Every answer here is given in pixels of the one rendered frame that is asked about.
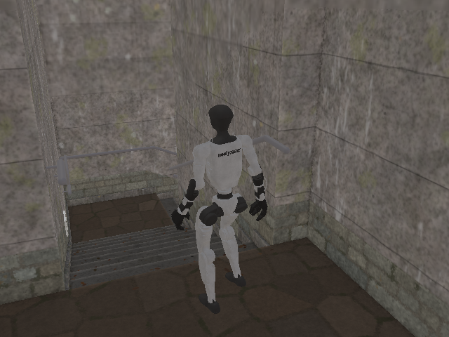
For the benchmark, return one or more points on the robot right forearm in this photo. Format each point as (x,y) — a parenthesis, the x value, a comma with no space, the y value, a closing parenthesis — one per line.
(259,186)

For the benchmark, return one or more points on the robot left hand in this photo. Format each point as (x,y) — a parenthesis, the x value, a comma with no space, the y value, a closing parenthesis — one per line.
(178,218)

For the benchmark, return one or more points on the robot right hand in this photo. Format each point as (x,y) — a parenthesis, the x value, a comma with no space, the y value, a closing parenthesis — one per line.
(256,207)

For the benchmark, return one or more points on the humanoid robot head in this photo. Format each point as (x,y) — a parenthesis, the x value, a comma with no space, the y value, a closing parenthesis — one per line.
(220,118)

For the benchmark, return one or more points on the robot left forearm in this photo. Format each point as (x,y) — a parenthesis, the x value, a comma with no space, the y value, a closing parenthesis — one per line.
(189,198)

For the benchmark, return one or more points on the left robot upper arm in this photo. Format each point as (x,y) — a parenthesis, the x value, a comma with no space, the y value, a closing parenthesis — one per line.
(200,153)

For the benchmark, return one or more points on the right robot upper arm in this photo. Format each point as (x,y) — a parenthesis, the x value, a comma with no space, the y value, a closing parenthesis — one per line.
(249,152)

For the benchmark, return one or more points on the robot left shin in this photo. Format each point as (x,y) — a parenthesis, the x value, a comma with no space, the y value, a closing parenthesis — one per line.
(208,276)

